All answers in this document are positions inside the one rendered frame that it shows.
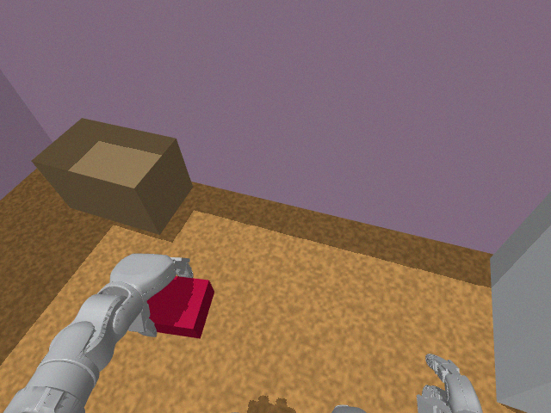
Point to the right robot hand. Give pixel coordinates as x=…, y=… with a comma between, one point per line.
x=459, y=393

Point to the left robot arm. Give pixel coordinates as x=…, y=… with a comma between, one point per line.
x=65, y=378

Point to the left robot hand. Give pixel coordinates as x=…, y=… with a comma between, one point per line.
x=149, y=274

